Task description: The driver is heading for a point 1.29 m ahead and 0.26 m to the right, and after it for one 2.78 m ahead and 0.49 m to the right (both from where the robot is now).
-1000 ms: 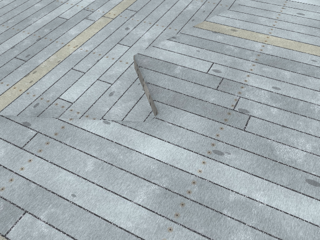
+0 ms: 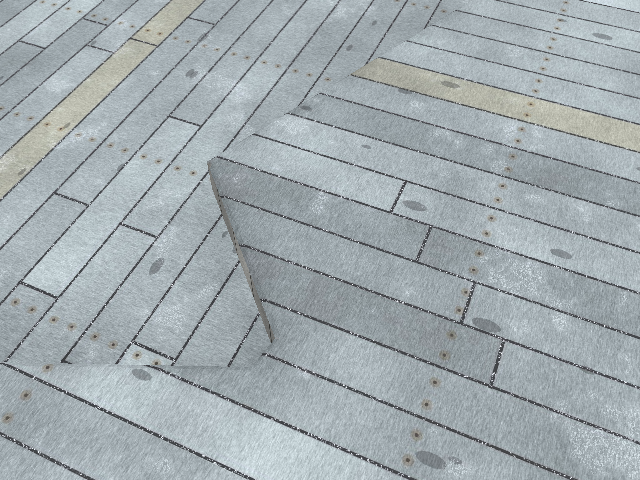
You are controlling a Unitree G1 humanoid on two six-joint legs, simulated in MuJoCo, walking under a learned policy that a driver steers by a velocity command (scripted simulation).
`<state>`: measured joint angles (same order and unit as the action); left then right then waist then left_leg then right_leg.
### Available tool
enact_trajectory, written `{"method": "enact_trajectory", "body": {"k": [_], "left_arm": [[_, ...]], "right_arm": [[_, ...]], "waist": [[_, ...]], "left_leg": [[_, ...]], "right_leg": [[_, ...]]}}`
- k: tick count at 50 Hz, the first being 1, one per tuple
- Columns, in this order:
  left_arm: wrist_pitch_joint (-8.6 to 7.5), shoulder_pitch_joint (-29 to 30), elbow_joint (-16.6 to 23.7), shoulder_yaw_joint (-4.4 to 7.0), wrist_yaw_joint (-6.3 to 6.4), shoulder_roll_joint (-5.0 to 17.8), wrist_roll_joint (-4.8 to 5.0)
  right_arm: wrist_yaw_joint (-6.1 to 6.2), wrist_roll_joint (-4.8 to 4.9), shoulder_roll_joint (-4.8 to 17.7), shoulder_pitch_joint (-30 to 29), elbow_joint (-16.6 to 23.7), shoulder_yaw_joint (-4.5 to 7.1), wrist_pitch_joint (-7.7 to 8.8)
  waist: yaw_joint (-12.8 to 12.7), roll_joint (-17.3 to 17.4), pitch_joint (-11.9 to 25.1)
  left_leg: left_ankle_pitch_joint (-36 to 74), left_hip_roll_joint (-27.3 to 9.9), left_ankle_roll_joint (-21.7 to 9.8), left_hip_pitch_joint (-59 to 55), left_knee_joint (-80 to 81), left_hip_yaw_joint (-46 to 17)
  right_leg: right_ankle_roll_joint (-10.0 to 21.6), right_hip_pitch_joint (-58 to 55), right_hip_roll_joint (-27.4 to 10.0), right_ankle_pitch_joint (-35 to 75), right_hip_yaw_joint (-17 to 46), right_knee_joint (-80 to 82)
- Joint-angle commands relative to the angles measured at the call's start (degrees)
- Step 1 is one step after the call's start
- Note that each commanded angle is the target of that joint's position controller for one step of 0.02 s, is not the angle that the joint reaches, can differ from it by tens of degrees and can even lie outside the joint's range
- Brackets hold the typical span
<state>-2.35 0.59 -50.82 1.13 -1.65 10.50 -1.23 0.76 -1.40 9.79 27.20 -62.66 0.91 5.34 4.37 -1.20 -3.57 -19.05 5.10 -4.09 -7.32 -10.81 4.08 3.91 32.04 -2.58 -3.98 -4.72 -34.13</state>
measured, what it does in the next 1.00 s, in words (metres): walks ahead: right foot, then left foot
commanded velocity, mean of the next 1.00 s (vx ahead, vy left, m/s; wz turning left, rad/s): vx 0.50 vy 0.00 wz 0.00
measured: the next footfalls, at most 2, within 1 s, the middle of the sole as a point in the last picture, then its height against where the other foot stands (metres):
right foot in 0.06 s outside the picture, level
left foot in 0.62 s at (276, 451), level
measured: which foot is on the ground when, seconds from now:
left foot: down 0.00-0.08, up 0.10-0.60, down 0.62-1.00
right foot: up 0.00-0.04, down 0.06-0.64, up 0.66-1.00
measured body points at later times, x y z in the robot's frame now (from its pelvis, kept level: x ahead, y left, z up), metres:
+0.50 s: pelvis +0.27 -0.02 +0.01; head +0.30 -0.02 +0.46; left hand +0.18 +0.21 -0.14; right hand +0.45 -0.24 -0.12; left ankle +0.44 +0.11 -0.69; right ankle +0.17 -0.09 -0.73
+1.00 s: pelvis +0.54 +0.03 +0.01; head +0.56 +0.04 +0.46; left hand +0.67 +0.26 -0.12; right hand +0.49 -0.22 -0.13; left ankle +0.48 +0.08 -0.73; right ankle +0.69 -0.13 -0.67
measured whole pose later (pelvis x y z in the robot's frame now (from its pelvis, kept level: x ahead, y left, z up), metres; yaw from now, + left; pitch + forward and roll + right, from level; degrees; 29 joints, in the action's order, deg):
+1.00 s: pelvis +0.54 +0.03 +0.01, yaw +0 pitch +0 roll +1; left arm -1.5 -6.8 -52.7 3.1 -1.6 12.4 -1.4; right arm -0.3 -0.4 10.3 24.4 -59.8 2.2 5.3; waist 2.2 -2.6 -1.8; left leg -11.3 5.4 -5.6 -1.2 -9.9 5.5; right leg 0.9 36.8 -6.5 -1.9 -0.9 -45.6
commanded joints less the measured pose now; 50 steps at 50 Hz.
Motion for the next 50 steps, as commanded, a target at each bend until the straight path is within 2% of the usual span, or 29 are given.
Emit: {"method": "enact_trajectory", "body": {"k": [1, 2, 3, 4, 5, 6, 7, 8, 10, 11, 13, 18, 20, 24, 27, 29, 30, 31, 32, 33, 34, 35, 36, 37, 38, 39, 42, 48, 50], "left_arm": [[-1.44, -4.3, 1.8, 1.85, 0.83, 5.8, -0.01], [-1.94, -13.4, -1.2, 2.59, 1.30, 6.8, -0.21], [-2.46, -23.6, -4.0, 3.77, 1.95, 9.9, -1.35], [-2.41, -30.3, -4.6, 5.60, 2.31, 16.7, -2.78], [-1.43, -27.6, -4.8, 5.45, 1.54, 14.8, -0.58], [-1.27, -20.3, -3.9, 4.69, 1.37, 12.0, 0.61], [-1.66, -15.9, -3.0, 3.68, 1.11, 8.0, 0.66], [-2.12, -14.5, -3.3, 3.05, 1.16, 5.8, 0.44], [-3.06, -16.7, -5.3, 2.03, 1.42, 3.1, 0.48], [-3.45, -18.3, -6.1, 2.34, 1.56, 4.5, 0.49], [-3.97, -20.2, -6.8, 2.63, 1.57, 6.1, 0.49], [-3.85, -25.6, -7.8, 2.13, 1.60, 6.1, 0.63], [-3.87, -28.0, -8.4, 1.99, 1.74, 6.3, 0.59], [-3.58, -31.9, -9.9, 1.88, 2.32, 6.4, 0.21], [-3.27, -31.0, -10.1, 2.15, 2.78, 7.4, -0.23], [-3.05, -29.1, -10.0, 2.47, 2.95, 8.5, -0.39], [-2.73, -28.1, -9.8, 2.43, 2.85, 8.5, -0.23], [-2.66, -27.5, -8.8, 2.05, 2.72, 7.5, 0.34], [-2.51, -33.5, -7.2, 1.00, 2.01, 2.5, 2.98], [-2.50, -32.8, -7.9, 2.29, 2.00, 6.3, 1.68], [-2.34, -27.0, -6.2, 2.91, 2.08, 7.3, 0.93], [-2.71, -23.4, -5.1, 2.65, 1.86, 6.4, 0.73], [-2.43, -22.5, -5.1, 2.68, 1.73, 5.2, 0.48], [-1.56, -23.4, -5.3, 2.61, 1.50, 4.4, -0.40], [-0.77, -25.0, -5.7, 2.48, 1.12, 3.3, -0.72], [-0.32, -24.3, -5.4, 2.54, 0.96, 3.4, -0.78], [0.64, -18.6, -3.3, 2.80, 0.55, 4.1, -0.82], [0.39, -5.6, 1.1, 2.14, 0.02, 3.9, -0.13], [0.34, -3.9, 1.4, 1.89, -0.16, 3.6, 0.15]], "right_arm": [[0.64, -0.33, 9.3, 1.4, 0.9, 1.69, 0.12], [0.51, -0.07, 9.6, 0.2, 1.1, 1.78, -0.07], [0.35, 0.49, 8.9, -0.8, 2.3, 1.48, 0.04], [-0.48, 2.89, 2.8, 5.1, 4.1, 0.25, 0.07], [-0.38, 1.76, 7.1, 4.5, 3.1, 1.69, -0.09], [-0.33, 0.88, 8.1, -1.2, 4.9, 2.33, -0.25], [-0.54, 0.54, 7.4, -4.8, 5.9, 2.25, 0.07], [-0.68, 0.26, 6.4, -5.8, 5.9, 2.38, -0.23], [-1.28, -0.93, 4.2, -4.1, 5.5, 2.20, -1.73], [-1.66, -1.06, 3.2, -3.3, 5.6, 2.05, -2.35], [-2.09, -0.98, 3.8, -7.2, 7.0, 2.23, -3.19], [-2.42, -0.35, 4.4, -20.4, 11.8, 1.93, -3.34], [-2.48, 0.00, 3.5, -24.0, 13.0, 1.44, -3.17], [-2.28, 0.11, 4.1, -30.0, 15.4, 1.23, -2.80], [-2.25, 0.21, 5.3, -31.3, 16.6, 1.65, -2.17], [-1.75, 0.16, 6.4, -24.6, 14.9, 2.38, -1.62], [-1.28, 0.04, 7.4, -15.9, 12.0, 3.12, -1.08], [-0.72, -1.14, 10.1, -5.5, 9.1, 4.14, -0.50], [-0.51, -2.37, 16.2, 1.6, 8.5, 5.86, -0.46], [-1.25, -0.31, 15.2, -0.6, 8.5, 5.73, -1.46], [-1.45, 0.77, 13.1, -7.1, 9.1, 5.10, -1.67], [-1.66, 0.73, 9.3, -11.5, 9.9, 4.05, -1.26], [-1.59, 0.52, 7.3, -13.5, 9.8, 3.44, -0.79], [-1.41, 0.75, 5.6, -14.1, 9.2, 2.85, -0.41], [-1.31, 0.66, 5.7, -13.3, 8.6, 2.72, 0.04], [-1.30, 0.79, 5.6, -11.8, 7.9, 2.60, 0.65], [-1.22, 1.08, 8.0, -8.3, 6.6, 2.97, 1.24], [-0.93, 1.16, 7.8, -2.7, 5.2, 2.41, 0.58], [-0.54, 1.07, 8.8, -0.9, 4.9, 2.67, 0.60]], "waist": [[-5.6, 6.1, 1.4], [-9.5, 5.1, 5.7], [-13.3, 3.5, 11.4], [-11.8, -8.6, 20.8], [-11.1, -5.3, 21.5], [-8.1, -2.5, 10.7], [-7.0, -0.2, 5.0], [-5.1, 0.2, 1.9], [-2.7, -1.0, 0.3], [-2.0, -2.3, 1.5], [-2.0, -1.6, 0.3], [-4.7, -1.5, -2.2], [-5.8, -2.4, -2.1], [-7.6, -2.3, -3.0], [-6.6, -2.5, -3.4], [-3.3, -3.6, 0.4], [0.5, -2.6, 5.2], [4.2, -0.4, 11.5], [3.2, 11.3, 21.1], [2.3, 9.4, 22.2], [-0.2, 5.7, 12.1], [-1.5, 3.0, 6.0], [-3.4, 2.7, 3.0], [-5.3, 3.1, 1.6], [-6.2, 5.0, 2.1], [-6.4, 4.3, 1.7], [-6.2, 4.2, 0.3], [-3.1, 4.2, -1.5], [-2.2, 4.6, -1.4]], "left_leg": [[59.0, -16.9, -5.4, -0.5, -11.5, -4.9], [59.6, -15.4, -4.4, 1.4, -21.2, -3.4], [46.6, -13.6, -3.5, 11.8, -34.4, -2.4], [12.2, -4.7, -0.4, 32.7, -58.1, 1.3], [-10.0, -1.0, -1.0, 40.4, -66.9, -5.7], [-5.1, -5.1, -1.5, 44.4, -67.1, -7.4], [-0.6, -7.2, -1.5, 43.6, -63.7, -7.3], [1.6, -8.8, -1.4, 41.1, -60.1, -7.1], [3.4, -10.0, -0.5, 35.7, -56.0, -6.6], [3.5, -9.8, 0.1, 35.8, -55.1, -5.6], [6.6, -10.6, 1.3, 39.1, -52.3, -4.6], [16.1, -11.4, 3.0, 45.3, -38.8, -2.0], [18.6, -10.4, 2.9, 44.5, -33.0, -0.8], [18.6, -8.8, 1.3, 45.1, -26.0, 0.5], [13.3, -7.4, -0.9, 43.1, -21.8, 0.7], [9.3, -4.3, -3.1, 33.2, -19.2, 2.0], [11.6, -2.7, -4.5, 23.0, -15.7, 2.7], [11.9, -8.1, -6.9, 7.4, -15.7, -3.1], [5.3, -25.8, -14.4, -11.9, -13.3, -29.7], [5.0, -29.0, -16.0, -11.7, -6.2, -43.3], [2.5, -26.5, -13.8, -3.3, -5.3, -33.8], [6.6, -24.3, -11.9, 5.5, -2.9, -26.9], [10.1, -21.7, -9.7, 11.3, -1.1, -21.7], [13.3, -18.9, -7.5, 16.1, 0.3, -17.2], [15.7, -18.5, -7.6, 18.2, 0.9, -15.3], [18.8, -17.6, -7.5, 18.6, 1.8, -13.8], [21.8, -16.5, -7.7, 16.8, 4.1, -10.6], [27.0, -14.8, -6.3, 10.7, 4.9, -6.9], [27.4, -15.9, -6.7, 6.4, 5.2, -5.8]], "right_leg": [[3.0, -8.2, 4.2, -5.9, -1.7, 3.4], [4.4, -18.4, 5.6, -3.7, -2.4, 7.3], [6.9, -33.8, -0.6, -3.7, 4.2, 7.8], [14.8, -52.8, -19.4, -8.1, 31.2, 9.9], [17.1, -51.1, -21.7, -9.9, 44.2, 17.3], [14.8, -41.9, -19.0, -13.9, 34.5, 18.8], [12.7, -33.4, -16.6, -11.3, 27.9, 21.5], [10.3, -27.7, -13.7, -7.6, 22.5, 23.2], [7.4, -21.5, -9.9, 1.9, 15.4, 24.4], [8.2, -22.0, -10.0, 3.1, 14.6, 24.7], [8.4, -21.9, -8.8, 3.9, 12.1, 26.4], [7.2, -25.7, -7.0, 10.3, 8.5, 27.7], [6.6, -28.1, -6.9, 14.1, 7.3, 27.1], [7.1, -35.7, -8.8, 18.5, 6.7, 25.5], [6.6, -40.1, -10.4, 26.2, 6.5, 22.0], [5.1, -40.6, -10.2, 40.1, 5.2, 13.6], [4.1, -39.2, -8.5, 42.1, 3.6, 3.9], [3.1, -29.2, -6.4, 30.8, 2.0, -9.6], [0.2, -8.1, 2.7, 0.5, -1.8, -33.3], [0.9, 0.2, 6.9, -25.8, 5.5, -42.9], [1.5, 4.7, 2.9, -20.9, 7.7, -44.5], [1.5, 4.1, 0.8, -16.5, 7.5, -41.2], [1.3, 1.7, -1.0, -14.3, 7.3, -37.6], [0.8, -1.6, -2.1, -13.1, 7.2, -34.6], [0.2, -4.2, -2.3, -13.1, 6.8, -32.8], [-0.2, -4.4, -2.6, -12.0, 6.8, -31.0], [-2.0, 0.8, -3.5, -6.5, 5.1, -26.3], [-3.4, 6.2, -3.6, 3.5, 2.5, -11.4], [-2.9, 7.2, -3.0, 5.0, 2.4, -7.9]]}}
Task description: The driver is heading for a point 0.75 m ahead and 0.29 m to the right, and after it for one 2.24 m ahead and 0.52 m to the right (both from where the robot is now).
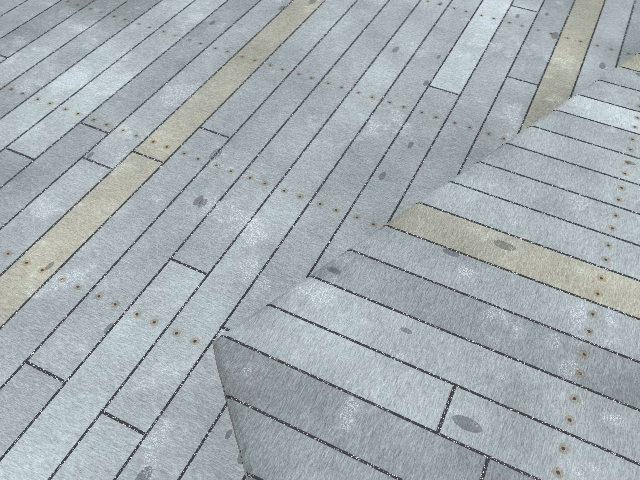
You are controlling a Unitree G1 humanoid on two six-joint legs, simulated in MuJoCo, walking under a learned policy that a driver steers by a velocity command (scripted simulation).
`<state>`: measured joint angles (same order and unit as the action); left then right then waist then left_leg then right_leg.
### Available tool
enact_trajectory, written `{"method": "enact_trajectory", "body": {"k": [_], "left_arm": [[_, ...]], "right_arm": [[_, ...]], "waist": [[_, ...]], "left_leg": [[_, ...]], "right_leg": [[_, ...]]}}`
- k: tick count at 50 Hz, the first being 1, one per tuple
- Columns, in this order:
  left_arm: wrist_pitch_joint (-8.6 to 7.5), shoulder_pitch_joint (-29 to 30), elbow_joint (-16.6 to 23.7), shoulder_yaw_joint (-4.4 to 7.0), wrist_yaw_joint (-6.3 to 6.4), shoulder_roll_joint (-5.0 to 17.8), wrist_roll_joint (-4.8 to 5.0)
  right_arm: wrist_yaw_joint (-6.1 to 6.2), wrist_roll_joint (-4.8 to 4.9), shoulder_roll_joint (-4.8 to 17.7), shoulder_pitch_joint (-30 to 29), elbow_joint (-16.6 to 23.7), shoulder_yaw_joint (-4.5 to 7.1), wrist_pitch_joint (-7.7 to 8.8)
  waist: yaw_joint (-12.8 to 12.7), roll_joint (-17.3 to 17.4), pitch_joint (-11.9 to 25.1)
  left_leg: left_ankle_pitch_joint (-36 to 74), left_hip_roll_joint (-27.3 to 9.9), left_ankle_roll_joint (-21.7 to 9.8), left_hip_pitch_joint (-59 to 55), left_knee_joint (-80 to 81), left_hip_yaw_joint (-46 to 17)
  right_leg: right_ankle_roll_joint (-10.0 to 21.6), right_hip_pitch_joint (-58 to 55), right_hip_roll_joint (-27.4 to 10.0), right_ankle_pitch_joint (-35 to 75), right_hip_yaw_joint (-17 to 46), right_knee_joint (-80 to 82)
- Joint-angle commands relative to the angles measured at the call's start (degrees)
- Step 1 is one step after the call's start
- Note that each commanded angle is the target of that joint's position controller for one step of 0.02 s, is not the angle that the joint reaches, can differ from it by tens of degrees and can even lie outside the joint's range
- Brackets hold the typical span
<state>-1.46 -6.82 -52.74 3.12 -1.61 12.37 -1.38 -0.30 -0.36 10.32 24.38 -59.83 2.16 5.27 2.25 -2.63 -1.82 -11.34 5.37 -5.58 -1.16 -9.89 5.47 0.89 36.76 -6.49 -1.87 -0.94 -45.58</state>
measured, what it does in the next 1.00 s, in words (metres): walks ahead, turning right: right foot, then left foot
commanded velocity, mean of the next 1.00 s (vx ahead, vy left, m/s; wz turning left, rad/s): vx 0.47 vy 0.00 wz -0.48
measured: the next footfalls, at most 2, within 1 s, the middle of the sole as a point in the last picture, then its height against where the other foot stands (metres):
right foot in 0.22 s outside the picture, level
left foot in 0.74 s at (326, 436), level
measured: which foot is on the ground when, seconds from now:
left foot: down 0.00-0.24, up 0.26-0.72, down 0.74-1.00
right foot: up 0.00-0.20, down 0.22-0.74, up 0.76-1.00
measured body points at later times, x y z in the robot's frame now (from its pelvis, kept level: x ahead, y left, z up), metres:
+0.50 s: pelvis +0.27 -0.07 +0.00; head +0.29 -0.08 +0.44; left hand +0.33 +0.20 -0.14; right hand +0.36 -0.34 -0.13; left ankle +0.41 +0.07 -0.68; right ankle +0.24 -0.11 -0.75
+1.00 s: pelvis +0.52 -0.10 +0.00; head +0.56 -0.10 +0.45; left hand +0.78 +0.06 -0.12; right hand +0.43 -0.37 -0.11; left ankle +0.55 -0.01 -0.75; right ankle +0.50 -0.23 -0.66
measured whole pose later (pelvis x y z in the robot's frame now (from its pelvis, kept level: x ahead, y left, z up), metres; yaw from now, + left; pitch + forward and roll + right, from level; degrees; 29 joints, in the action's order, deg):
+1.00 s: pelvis +0.52 -0.10 +0.00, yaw -32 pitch +1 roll +0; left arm 0.4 -10.1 -43.2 4.2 -1.8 18.2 -1.7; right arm 0.2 -1.2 14.0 17.7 -46.4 2.2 4.6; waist 1.3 -3.4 -2.9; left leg -11.6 0.2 -2.2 8.4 -19.0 7.6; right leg 1.0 36.0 -0.5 -14.5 1.2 -62.7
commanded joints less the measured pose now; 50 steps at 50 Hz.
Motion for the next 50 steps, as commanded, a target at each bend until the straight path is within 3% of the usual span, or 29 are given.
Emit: {"method": "enact_trajectory", "body": {"k": [1, 6, 8, 9, 10, 11, 12, 13, 14, 15, 17, 19, 21, 22, 23, 24, 26, 30, 32, 34, 36, 37, 38, 39, 40, 41, 43, 46, 50], "left_arm": [[-0.59, 5.3, 3.9, -0.20, -0.24, 1.8, 0.28], [-1.38, 9.8, 5.8, -0.35, -0.56, 1.7, 0.03], [-1.65, 6.8, 5.0, 0.16, -0.01, 2.6, -0.16], [-1.90, 2.7, 3.9, 0.74, 0.35, 3.5, -0.26], [-2.31, -5.3, 1.5, 1.49, 0.62, 4.5, -0.58], [-2.71, -14.1, -1.3, 2.82, 1.01, 7.6, -1.69], [-2.32, -20.2, -1.3, 4.94, 1.83, 14.5, -2.04], [-1.45, -19.2, -2.0, 4.48, 1.24, 13.4, 0.54], [-1.19, -13.3, -1.0, 3.96, 1.30, 12.3, 1.09], [-1.16, -10.1, -0.5, 3.31, 1.28, 9.2, 0.91], [-1.55, -7.1, 0.2, 2.56, 1.88, 6.7, 1.59], [-3.04, -7.9, 0.6, 2.62, 1.54, 8.3, 0.85], [-3.36, -9.8, 0.1, 3.31, 1.25, 10.5, 1.07], [-3.03, -11.4, -0.7, 3.49, 1.21, 10.7, 1.36], [-2.39, -12.0, 0.0, 2.84, 1.32, 8.8, 1.55], [-2.01, -12.9, 0.2, 2.70, 1.40, 9.0, 1.31], [-1.44, -13.8, 1.0, 2.82, 1.56, 9.7, 0.99], [-1.77, -17.2, 1.9, 3.04, 2.40, 11.5, 0.51], [-1.73, -17.8, 2.3, 3.27, 2.63, 12.0, 0.41], [-1.85, -15.7, 3.5, 3.54, 2.84, 13.0, 0.12], [-2.26, -12.2, 4.7, 3.46, 2.09, 13.4, 0.77], [-2.85, -12.5, 6.5, 2.25, 1.48, 9.7, 1.45], [-2.81, -19.2, 8.3, 1.34, 1.35, 5.8, 2.73], [-1.86, -18.5, 6.6, 1.51, 2.06, 10.3, 0.78], [-1.49, -14.6, 6.8, 1.84, 1.68, 11.1, 0.11], [-1.37, -12.1, 7.8, 1.60, 1.21, 10.0, 0.00], [0.01, -12.0, 8.5, 1.53, 0.50, 8.8, -0.64], [1.45, -11.6, 10.0, 1.55, 0.29, 7.9, -0.46], [2.04, -5.0, 13.2, 0.68, -0.88, 6.1, -0.20]], "right_arm": [[0.69, -0.18, 7.9, 3.2, 1.6, 1.30, 0.73], [1.75, -1.10, 7.9, 4.6, 0.3, 1.36, 0.62], [2.12, -0.97, 9.2, 2.7, 0.6, 1.66, 0.76], [2.17, -0.99, 10.3, 2.1, 0.6, 1.95, 0.52], [2.22, -0.60, 10.9, 1.5, 0.8, 2.04, 0.08], [2.34, -0.28, 11.1, -0.1, 2.3, 1.96, 0.19], [1.24, 1.47, 7.2, 2.8, 5.5, 1.25, 0.43], [0.78, 0.07, 9.6, -1.0, 6.6, 1.87, 0.85], [0.03, -0.26, 8.5, -6.3, 8.9, 1.40, 1.31], [-0.29, -0.30, 8.5, -7.6, 9.1, 1.24, 1.82], [-0.14, -1.95, 8.1, -7.7, 9.6, 1.33, 0.16], [-0.27, -2.55, 6.5, -6.4, 10.3, 1.05, -1.85], [-0.29, -2.37, 6.8, -8.6, 12.1, 1.03, -2.89], [-0.42, -3.04, 7.4, -12.3, 14.0, 0.98, -3.21], [-0.55, -2.65, 7.7, -13.2, 14.4, 1.19, -3.35], [-0.69, -2.49, 7.7, -15.6, 15.5, 1.11, -3.48], [-1.12, -2.07, 6.2, -21.1, 18.2, 0.21, -3.08], [-0.95, -1.41, 8.2, -25.6, 20.9, 0.11, -1.55], [-0.83, -1.33, 9.1, -26.6, 22.2, 0.16, -1.25], [-0.71, -1.14, 10.3, -22.6, 22.1, 0.49, -0.79], [0.32, -1.23, 12.1, -10.6, 18.7, 1.55, 0.26], [1.38, -2.32, 16.6, -1.5, 18.1, 2.73, 0.75], [1.59, -2.89, 21.6, -1.4, 18.5, 4.09, -0.30], [1.28, -2.50, 16.3, -5.2, 19.2, 3.47, -1.19], [1.06, -2.17, 11.6, -8.6, 20.1, 2.23, -1.30], [0.77, -2.24, 9.5, -10.4, 19.8, 1.59, -1.16], [0.83, -1.64, 8.5, -10.0, 18.5, 1.05, -0.18], [0.35, -0.72, 9.8, -7.8, 17.4, 1.36, 1.19], [0.85, -0.68, 10.5, -9.0, 17.1, 1.37, -0.53]], "waist": [[0.4, 5.7, -3.7], [0.7, 5.9, -5.3], [-1.3, 7.1, -2.3], [-3.2, 7.8, 0.1], [-6.7, 7.4, 4.3], [-10.3, 6.1, 9.0], [-10.0, -7.5, 16.7], [-8.7, -2.4, 19.0], [-6.8, -0.1, 9.6], [-5.1, 2.9, 4.6], [-1.7, 4.2, 0.8], [-0.5, 2.3, 1.4], [-0.5, 0.2, 1.1], [-1.4, -0.3, 0.1], [-2.1, 0.6, -0.1], [-2.8, 0.4, -0.8], [-4.6, -0.3, -1.7], [-6.5, 0.9, -0.2], [-6.9, -0.5, 0.0], [-4.6, -1.2, -0.1], [1.9, 1.7, 5.2], [5.0, 8.3, 13.5], [1.2, 21.5, 19.3], [-0.4, 11.7, 14.1], [-0.4, 4.1, 7.2], [-1.0, 1.9, 3.6], [-2.6, 6.5, 0.5], [-3.5, 8.3, 3.0], [-2.9, 10.0, 2.6]], "left_leg": [[20.8, -16.8, -5.3, -1.7, 4.2, -6.3], [31.1, -18.8, -4.4, -8.5, -0.6, -1.4], [48.9, -18.7, -3.1, -8.4, -8.3, 1.2], [56.1, -18.5, -2.7, -8.4, -15.5, 2.1], [55.7, -17.6, -1.5, -5.7, -26.2, 3.5], [42.9, -16.6, -0.1, 5.8, -39.8, 4.1], [6.4, -6.6, 3.3, 29.1, -65.9, 5.5], [-17.3, -2.5, 3.0, 37.8, -71.9, -5.7], [-11.4, -6.7, 2.8, 42.5, -68.4, -8.0], [-7.5, -9.0, 2.9, 40.4, -62.7, -7.9], [-7.3, -10.8, 5.1, 32.7, -54.0, -7.4], [-4.6, -9.2, 6.5, 29.4, -52.1, -5.3], [-2.3, -9.1, 7.0, 32.7, -50.2, -4.3], [-0.3, -10.0, 7.5, 36.1, -47.8, -5.0], [1.2, -10.0, 7.9, 36.5, -44.9, -5.0], [2.7, -9.7, 8.4, 37.9, -42.5, -4.7], [6.2, -8.8, 9.3, 34.8, -34.3, -4.5], [8.3, -7.7, 8.5, 36.4, -28.5, -6.2], [6.7, -6.7, 7.4, 35.2, -26.5, -6.8], [2.5, -5.6, 5.9, 28.8, -22.1, -7.2], [2.8, -4.2, 3.6, 9.8, -14.5, -6.6], [-6.3, -16.0, 0.5, -4.4, -11.9, -18.4], [-9.4, -29.8, -6.4, -17.1, -6.2, -43.7], [-17.5, -29.5, -7.0, -11.1, -5.2, -47.1], [-16.6, -27.1, -5.9, -3.4, -4.4, -38.6], [-9.3, -24.6, -4.6, 1.7, -3.2, -31.1], [13.4, -20.9, -2.6, 7.1, -3.1, -18.9], [43.9, -20.5, -3.4, 6.5, -6.4, -9.3], [43.4, -18.6, -3.1, 6.8, -6.3, -1.2]], "right_leg": [[0.6, 3.2, 1.3, 2.8, -1.6, 4.6], [4.2, 1.4, 4.5, -2.4, -3.9, 11.6], [6.5, -6.7, 8.3, -7.3, -7.2, 12.9], [8.0, -11.8, 10.4, -9.3, -8.3, 14.1], [9.7, -21.7, 12.3, -7.0, -8.7, 17.9], [12.8, -36.0, 7.6, -6.3, -1.3, 17.5], [23.0, -55.1, -9.8, -3.8, 26.7, 18.6], [23.7, -57.0, -12.7, -0.5, 40.5, 25.9], [21.5, -48.9, -10.6, -2.6, 30.9, 27.6], [19.1, -41.1, -8.8, -0.4, 26.3, 29.7], [16.0, -29.4, -4.0, 5.8, 19.0, 32.6], [15.8, -25.3, -0.9, 12.2, 15.1, 33.2], [15.9, -24.6, 0.6, 7.3, 15.2, 34.6], [15.5, -25.8, 1.0, 1.4, 16.3, 35.4], [15.2, -25.7, 2.0, -1.4, 16.4, 35.1], [15.2, -25.9, 2.1, -2.7, 17.2, 35.4], [13.9, -23.7, 2.6, -3.9, 17.0, 35.8], [14.0, -32.9, -0.3, 9.4, 19.9, 31.2], [13.1, -35.8, -0.9, 15.1, 21.3, 28.1], [11.4, -34.8, -0.7, 18.2, 22.5, 24.4], [8.7, -29.2, 3.7, 22.7, 19.9, 10.8], [6.7, -21.8, 7.7, 11.4, 15.2, -4.7], [4.5, -4.7, 16.3, -26.7, 7.6, -18.9], [4.9, 1.0, 10.6, -26.3, 7.2, -25.7], [4.5, 0.7, 8.2, -21.0, 7.1, -26.6], [3.9, 0.1, 6.4, -17.6, 6.7, -25.3], [2.2, -2.1, 4.7, -16.4, 5.5, -23.4], [0.7, -2.0, 5.8, -15.3, 3.5, -24.1], [-0.8, -0.5, 5.2, -8.9, 0.8, -12.5]]}}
